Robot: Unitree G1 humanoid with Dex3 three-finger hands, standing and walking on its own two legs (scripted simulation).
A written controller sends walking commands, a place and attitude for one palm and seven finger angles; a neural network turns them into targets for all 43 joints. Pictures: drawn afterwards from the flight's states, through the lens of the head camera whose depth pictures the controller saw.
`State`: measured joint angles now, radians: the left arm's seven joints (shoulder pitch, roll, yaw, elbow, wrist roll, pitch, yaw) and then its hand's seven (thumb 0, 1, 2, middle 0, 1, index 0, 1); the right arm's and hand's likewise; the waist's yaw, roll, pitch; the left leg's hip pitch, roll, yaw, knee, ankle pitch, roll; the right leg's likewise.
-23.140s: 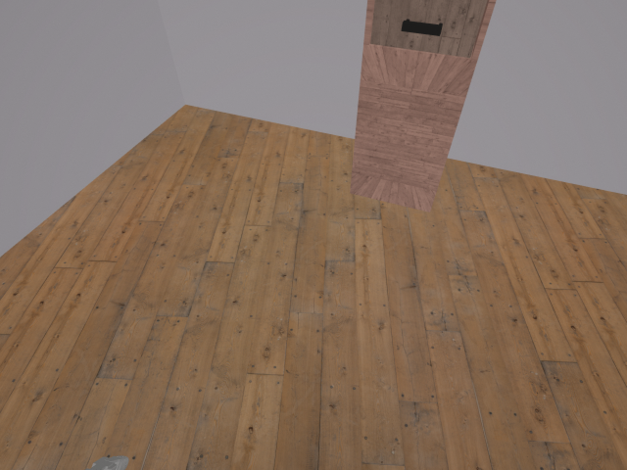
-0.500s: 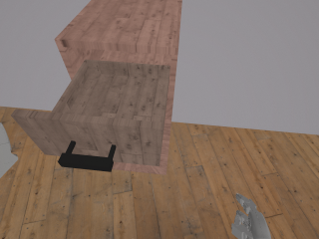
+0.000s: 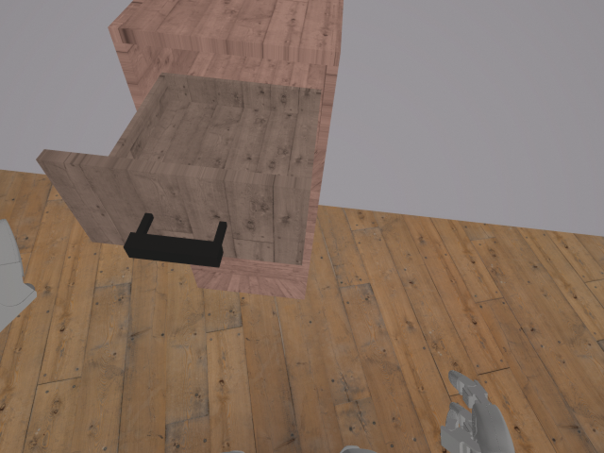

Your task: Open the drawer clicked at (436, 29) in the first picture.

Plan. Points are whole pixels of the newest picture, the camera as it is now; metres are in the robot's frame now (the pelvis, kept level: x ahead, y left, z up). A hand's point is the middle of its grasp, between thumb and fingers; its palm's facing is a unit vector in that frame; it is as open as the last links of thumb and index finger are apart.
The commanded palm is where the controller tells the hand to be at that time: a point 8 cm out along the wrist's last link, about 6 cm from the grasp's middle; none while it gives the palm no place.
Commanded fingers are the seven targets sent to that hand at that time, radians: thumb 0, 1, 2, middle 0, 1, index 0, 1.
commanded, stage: step back with the hand held close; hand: left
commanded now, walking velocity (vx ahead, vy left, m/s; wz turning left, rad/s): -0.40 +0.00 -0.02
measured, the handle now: (179, 236) +0.38 +0.19 +0.05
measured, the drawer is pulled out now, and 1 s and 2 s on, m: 0.30 0.30 0.30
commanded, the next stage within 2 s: stop stepping back and stand still in 0.06 s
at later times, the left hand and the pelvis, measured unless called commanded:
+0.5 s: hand out of the picture +0.09 +0.19 +0.22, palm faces +0.37 -0.79 -0.49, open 7.4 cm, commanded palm +0.03 +0.24 +0.24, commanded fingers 0.00 0.90 0.90 -0.20 -0.30 -0.20 -0.30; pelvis -0.12 -0.03 +0.01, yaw -3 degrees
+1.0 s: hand out of the picture +0.09 +0.20 +0.19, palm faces +0.33 -0.82 -0.47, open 7.4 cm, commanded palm none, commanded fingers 0.00 0.90 0.90 -0.20 -0.30 -0.20 -0.30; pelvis -0.13 -0.02 +0.01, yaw -3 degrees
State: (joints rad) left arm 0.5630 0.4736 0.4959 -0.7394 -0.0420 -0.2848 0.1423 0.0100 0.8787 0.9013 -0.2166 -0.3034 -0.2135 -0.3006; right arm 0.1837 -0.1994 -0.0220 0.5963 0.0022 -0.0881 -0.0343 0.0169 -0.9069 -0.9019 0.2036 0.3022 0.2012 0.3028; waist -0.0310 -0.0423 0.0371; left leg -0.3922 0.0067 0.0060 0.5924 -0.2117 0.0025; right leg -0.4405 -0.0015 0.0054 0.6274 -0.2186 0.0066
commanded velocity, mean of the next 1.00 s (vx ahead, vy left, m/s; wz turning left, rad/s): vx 0.07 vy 0.04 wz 0.00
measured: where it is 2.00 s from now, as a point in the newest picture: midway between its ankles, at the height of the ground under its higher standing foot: outside the picture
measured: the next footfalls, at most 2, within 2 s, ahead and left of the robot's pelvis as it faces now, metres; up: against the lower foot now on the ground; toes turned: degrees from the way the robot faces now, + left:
right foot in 0.26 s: -0.08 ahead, -0.13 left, +0.00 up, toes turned -7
left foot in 0.52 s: -0.09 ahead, +0.10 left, +0.00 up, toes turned -1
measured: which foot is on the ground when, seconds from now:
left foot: down 0.00-0.26, up 0.28-0.50, down 0.52-1.00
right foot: up 0.00-0.24, down 0.26-1.00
